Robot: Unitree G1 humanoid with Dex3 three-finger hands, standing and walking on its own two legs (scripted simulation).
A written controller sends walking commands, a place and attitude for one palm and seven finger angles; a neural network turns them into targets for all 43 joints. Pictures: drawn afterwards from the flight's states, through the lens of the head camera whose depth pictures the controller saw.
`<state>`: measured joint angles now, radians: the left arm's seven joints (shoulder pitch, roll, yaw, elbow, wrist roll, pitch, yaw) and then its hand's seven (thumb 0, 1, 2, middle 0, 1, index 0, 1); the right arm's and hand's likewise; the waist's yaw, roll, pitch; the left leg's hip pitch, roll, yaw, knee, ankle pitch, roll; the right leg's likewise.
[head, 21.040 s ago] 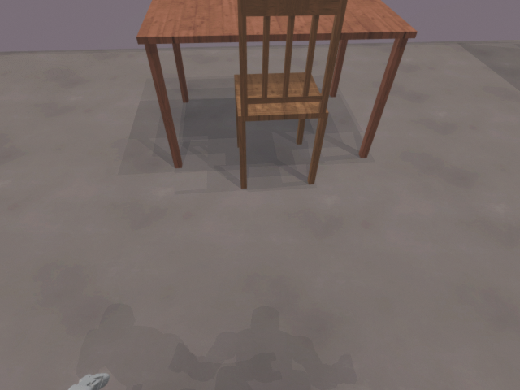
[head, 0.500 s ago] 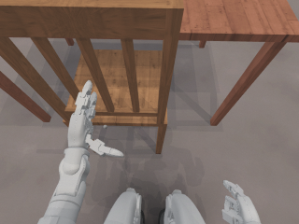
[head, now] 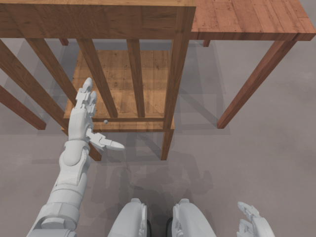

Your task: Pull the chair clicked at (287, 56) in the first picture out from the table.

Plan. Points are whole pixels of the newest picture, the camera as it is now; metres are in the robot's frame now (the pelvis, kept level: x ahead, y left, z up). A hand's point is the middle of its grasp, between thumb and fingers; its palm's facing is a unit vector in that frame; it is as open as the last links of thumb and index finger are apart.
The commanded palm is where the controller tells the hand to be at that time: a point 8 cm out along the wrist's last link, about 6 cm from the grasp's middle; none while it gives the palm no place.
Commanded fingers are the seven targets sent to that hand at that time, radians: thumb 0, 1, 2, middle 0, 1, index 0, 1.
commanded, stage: push the fingers through the gap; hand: left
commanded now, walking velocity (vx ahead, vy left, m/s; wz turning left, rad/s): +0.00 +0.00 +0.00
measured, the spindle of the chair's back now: (102, 86) +0.47 +0.15 +0.04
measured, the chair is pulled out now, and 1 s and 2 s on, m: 0.00 0.00 0.00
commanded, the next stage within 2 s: hook a spindle and tug to test in 0.88 s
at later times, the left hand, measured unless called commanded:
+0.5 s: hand (109, 99) +0.45 +0.14 +0.02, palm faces +0.05 -1.00 -0.03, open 16.9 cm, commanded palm +0.42 +0.18 +0.02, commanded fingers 0.00 -0.50 0.30 -0.06 -0.08 -0.06 -0.08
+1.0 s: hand (113, 101) +0.44 +0.13 +0.02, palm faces +0.04 -1.00 -0.04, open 16.9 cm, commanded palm +0.42 +0.18 +0.02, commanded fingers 0.00 -0.50 0.30 -0.10 -0.19 -0.10 -0.19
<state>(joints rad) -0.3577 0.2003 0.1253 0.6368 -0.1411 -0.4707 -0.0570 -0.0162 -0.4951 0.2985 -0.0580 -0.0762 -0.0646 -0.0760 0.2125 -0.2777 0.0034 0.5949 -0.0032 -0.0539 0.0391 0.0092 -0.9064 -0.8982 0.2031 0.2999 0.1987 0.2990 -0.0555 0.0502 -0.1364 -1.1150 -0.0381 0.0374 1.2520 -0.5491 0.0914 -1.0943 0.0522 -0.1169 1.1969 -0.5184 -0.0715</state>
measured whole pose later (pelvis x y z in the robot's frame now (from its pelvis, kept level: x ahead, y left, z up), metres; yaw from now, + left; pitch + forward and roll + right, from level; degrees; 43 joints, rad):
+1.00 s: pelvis +0.00 +0.00 +0.00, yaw -1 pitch +25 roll -3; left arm -0.60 0.21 0.20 0.90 -0.08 -0.57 0.01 -0.02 -0.50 0.30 -0.06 -0.08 -0.07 -0.08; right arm 0.26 -0.27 -0.01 0.62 -0.03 0.00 0.08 0.01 -0.91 -0.90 0.20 0.30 0.20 0.30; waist -0.09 0.06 -0.14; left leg -1.15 -0.03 0.05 1.25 -0.54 0.09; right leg -1.13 0.06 -0.11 1.19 -0.50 -0.07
